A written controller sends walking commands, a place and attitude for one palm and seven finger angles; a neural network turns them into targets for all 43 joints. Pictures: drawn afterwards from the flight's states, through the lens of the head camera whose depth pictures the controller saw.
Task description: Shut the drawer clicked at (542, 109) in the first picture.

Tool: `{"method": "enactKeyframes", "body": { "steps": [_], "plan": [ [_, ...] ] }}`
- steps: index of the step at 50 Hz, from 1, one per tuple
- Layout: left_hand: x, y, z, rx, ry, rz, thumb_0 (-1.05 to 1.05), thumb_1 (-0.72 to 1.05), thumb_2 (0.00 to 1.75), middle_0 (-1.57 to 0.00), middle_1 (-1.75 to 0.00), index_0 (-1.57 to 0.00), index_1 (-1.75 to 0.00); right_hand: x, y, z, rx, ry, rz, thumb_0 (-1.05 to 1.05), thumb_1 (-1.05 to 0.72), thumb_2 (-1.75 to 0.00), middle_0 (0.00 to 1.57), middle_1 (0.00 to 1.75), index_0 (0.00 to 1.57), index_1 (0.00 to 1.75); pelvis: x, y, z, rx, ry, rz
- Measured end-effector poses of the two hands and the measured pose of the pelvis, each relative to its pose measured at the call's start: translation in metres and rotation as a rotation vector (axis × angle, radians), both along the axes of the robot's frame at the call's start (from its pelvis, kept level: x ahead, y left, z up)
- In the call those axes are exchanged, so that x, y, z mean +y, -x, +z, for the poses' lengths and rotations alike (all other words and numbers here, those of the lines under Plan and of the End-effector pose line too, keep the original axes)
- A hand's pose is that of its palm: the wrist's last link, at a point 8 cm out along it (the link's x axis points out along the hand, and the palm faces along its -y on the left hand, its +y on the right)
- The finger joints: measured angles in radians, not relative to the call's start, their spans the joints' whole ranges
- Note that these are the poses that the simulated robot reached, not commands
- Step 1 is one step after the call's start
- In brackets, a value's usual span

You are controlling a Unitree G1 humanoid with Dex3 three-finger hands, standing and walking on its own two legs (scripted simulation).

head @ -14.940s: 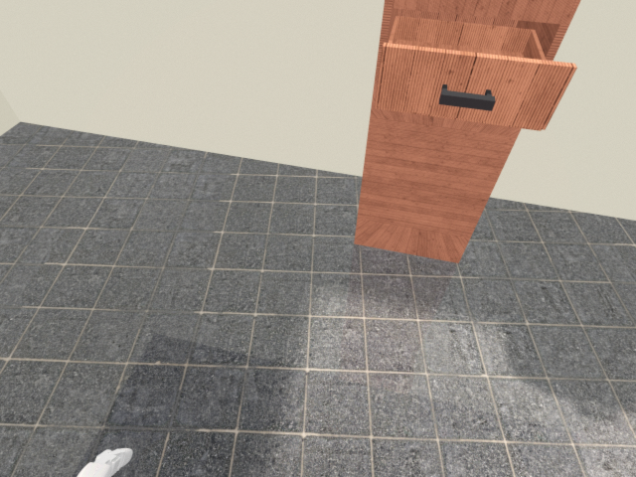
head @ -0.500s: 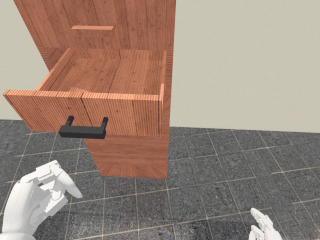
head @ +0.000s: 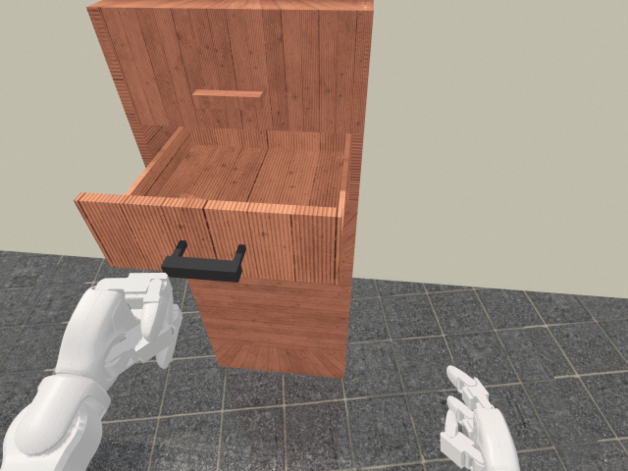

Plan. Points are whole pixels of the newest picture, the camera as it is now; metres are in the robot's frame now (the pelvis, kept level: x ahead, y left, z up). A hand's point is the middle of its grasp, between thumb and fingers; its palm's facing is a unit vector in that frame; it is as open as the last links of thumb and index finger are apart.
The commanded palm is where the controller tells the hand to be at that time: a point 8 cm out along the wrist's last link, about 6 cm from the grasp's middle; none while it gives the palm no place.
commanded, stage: raise the hand and make a fist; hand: left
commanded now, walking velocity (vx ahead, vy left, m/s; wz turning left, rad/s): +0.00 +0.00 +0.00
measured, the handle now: (206, 258) +0.38 +0.21 +0.08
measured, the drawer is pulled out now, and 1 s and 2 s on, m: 0.23 0.23 0.23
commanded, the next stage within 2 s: bring the fist close to the handle in 0.40 s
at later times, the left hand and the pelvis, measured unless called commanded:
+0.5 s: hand (153, 323) +0.20 +0.19 +0.17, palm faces +0.09 -0.99 -0.10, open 3.2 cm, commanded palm +0.17 +0.23 +0.18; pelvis +0.00 -0.03 +0.00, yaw +0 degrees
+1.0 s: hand (183, 329) +0.23 +0.18 +0.12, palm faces +0.03 -1.00 -0.04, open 3.3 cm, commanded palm +0.21 +0.23 +0.13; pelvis +0.01 -0.01 +0.00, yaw -1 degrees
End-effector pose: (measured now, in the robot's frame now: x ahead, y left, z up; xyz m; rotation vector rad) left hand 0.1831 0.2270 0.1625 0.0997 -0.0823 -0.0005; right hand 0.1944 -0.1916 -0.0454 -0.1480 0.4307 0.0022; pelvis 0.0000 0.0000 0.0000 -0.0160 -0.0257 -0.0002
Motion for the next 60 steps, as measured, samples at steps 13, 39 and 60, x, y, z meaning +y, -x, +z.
{"method": "enactKeyframes", "body": {
  "steps": [13, 39, 60],
  "plan": [
    [-0.006, 0.001, -0.004, 0.069, 0.025, 0.015, 0.01, 0.90, 0.90, -1.40, -1.60, -1.40, -1.60, -0.042, 0.022, -0.005, 0.040, 0.026, -0.084, 0.01, -0.90, -0.90, 0.20, 0.30, 0.20, 0.30, -0.014, 0.003, 0.005, -0.020, -0.010, -0.008],
    [0.006, -0.014, -0.018, 0.016, 0.043, 0.052, 0.01, 0.90, 0.90, -1.40, -1.60, -1.40, -1.60, -0.061, 0.015, -0.006, 0.020, 0.060, -0.094, 0.01, -0.90, -0.90, 0.20, 0.30, 0.20, 0.30, -0.025, -0.005, 0.004, -0.008, -0.012, -0.006],
    [0.001, -0.048, -0.057, 0.052, 0.067, 0.015, 0.01, 0.90, 0.90, -1.40, -1.60, -1.40, -1.60, -0.046, 0.040, -0.027, 0.150, 0.061, -0.125, 0.01, -0.90, -0.90, 0.20, 0.30, 0.21, 0.30, -0.007, -0.001, -0.001, 0.041, -0.010, -0.016]
  ]
}}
